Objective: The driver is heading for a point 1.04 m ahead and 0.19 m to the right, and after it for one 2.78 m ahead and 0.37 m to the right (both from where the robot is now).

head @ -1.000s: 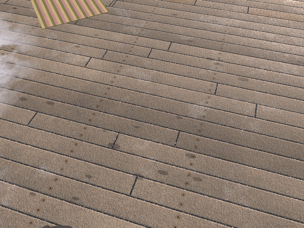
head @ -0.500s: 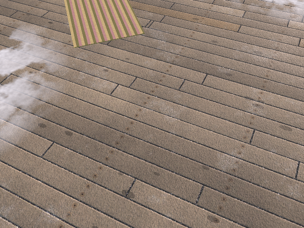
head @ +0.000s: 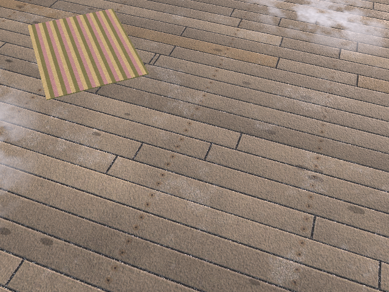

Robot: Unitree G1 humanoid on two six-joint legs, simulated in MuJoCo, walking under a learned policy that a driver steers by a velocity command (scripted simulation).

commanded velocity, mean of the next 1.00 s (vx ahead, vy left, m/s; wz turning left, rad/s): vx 0.50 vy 0.00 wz -0.04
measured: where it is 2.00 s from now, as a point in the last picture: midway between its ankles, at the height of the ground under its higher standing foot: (219, 164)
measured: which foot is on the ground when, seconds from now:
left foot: down 0.00-0.22, up 0.24-0.76, down 0.78-1.00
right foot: up 0.00-0.20, down 0.22-0.80, up 0.82-1.00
